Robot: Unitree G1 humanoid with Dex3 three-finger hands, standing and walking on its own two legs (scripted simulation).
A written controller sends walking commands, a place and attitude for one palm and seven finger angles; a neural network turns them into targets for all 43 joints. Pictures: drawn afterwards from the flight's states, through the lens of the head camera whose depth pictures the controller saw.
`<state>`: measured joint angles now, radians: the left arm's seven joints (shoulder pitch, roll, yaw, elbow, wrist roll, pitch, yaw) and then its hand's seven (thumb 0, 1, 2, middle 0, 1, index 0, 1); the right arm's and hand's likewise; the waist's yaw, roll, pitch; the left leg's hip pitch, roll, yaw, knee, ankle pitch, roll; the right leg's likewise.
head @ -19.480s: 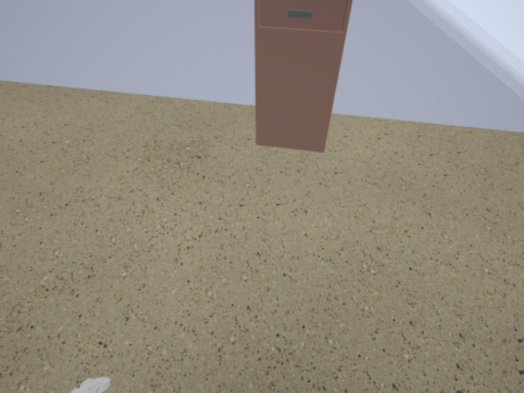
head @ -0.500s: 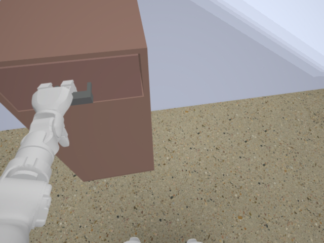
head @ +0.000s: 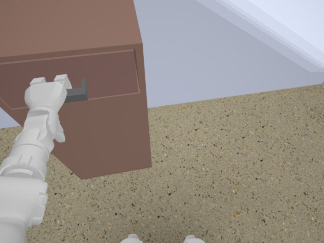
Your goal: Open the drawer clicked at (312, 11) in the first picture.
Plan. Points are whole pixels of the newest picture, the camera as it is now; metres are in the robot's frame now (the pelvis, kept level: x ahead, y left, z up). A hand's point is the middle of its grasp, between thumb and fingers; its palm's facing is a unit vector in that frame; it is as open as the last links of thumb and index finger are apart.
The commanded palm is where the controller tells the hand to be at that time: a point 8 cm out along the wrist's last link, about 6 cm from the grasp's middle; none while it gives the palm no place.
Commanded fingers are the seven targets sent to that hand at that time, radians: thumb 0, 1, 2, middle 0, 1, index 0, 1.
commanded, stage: close the thumb around the handle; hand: left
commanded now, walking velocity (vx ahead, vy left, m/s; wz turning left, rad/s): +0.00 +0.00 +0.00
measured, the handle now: (67, 90) +0.50 +0.25 +0.06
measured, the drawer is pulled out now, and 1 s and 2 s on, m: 0.00 0.00 0.01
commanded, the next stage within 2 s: pull the drawer open in 0.68 s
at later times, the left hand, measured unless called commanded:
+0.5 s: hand (56, 109) +0.46 +0.28 +0.04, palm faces -0.01 -0.01 -1.00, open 7.3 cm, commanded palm +0.44 +0.27 +0.08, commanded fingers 0.00 0.90 0.90 -0.40 -1.35 -0.40 -1.35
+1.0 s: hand (56, 110) +0.46 +0.28 +0.03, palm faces -0.02 -0.02 -1.00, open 5.6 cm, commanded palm +0.42 +0.27 +0.08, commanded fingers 0.00 0.90 0.90 -0.40 -1.35 -0.40 -1.35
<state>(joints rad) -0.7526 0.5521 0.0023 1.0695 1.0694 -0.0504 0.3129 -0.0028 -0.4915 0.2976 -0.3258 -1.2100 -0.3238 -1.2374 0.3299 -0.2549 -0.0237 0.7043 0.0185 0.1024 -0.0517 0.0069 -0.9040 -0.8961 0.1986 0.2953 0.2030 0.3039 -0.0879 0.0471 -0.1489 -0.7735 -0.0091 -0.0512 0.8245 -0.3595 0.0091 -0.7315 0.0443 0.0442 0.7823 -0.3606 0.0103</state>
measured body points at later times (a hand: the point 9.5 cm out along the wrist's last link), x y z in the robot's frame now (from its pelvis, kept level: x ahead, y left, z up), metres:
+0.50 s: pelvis +0.00 +0.01 +0.00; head +0.08 +0.01 +0.44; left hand +0.45 +0.27 +0.09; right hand +0.04 -0.26 -0.13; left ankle +0.01 +0.11 -0.70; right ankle +0.00 -0.13 -0.70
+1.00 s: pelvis +0.01 +0.01 +0.00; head +0.09 +0.00 +0.44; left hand +0.45 +0.27 +0.09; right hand +0.05 -0.27 -0.13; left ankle +0.01 +0.11 -0.70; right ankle +0.00 -0.13 -0.70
